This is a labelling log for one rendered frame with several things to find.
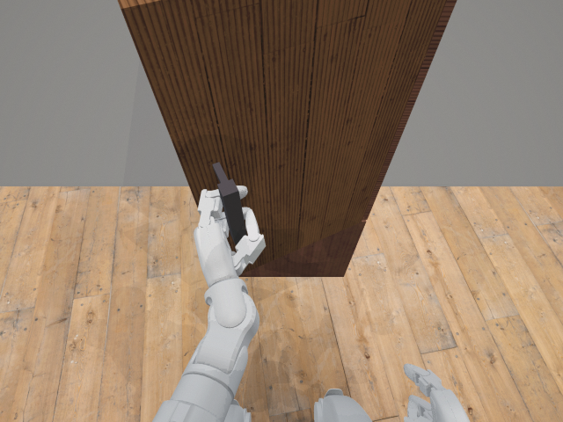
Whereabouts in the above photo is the cupboard door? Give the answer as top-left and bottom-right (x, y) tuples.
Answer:
(118, 0), (447, 273)

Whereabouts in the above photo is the robot right hand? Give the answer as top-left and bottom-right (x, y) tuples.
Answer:
(404, 363), (470, 422)

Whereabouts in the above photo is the right robot thigh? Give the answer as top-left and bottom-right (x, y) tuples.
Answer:
(314, 395), (372, 422)

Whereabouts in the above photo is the robot left hand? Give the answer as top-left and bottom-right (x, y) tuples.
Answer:
(194, 186), (266, 288)

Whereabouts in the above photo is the handle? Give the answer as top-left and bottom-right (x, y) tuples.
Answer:
(212, 162), (247, 245)

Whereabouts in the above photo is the left robot forearm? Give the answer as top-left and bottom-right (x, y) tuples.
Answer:
(152, 278), (260, 422)

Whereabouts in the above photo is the right robot shin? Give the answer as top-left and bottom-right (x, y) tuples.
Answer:
(323, 389), (343, 400)

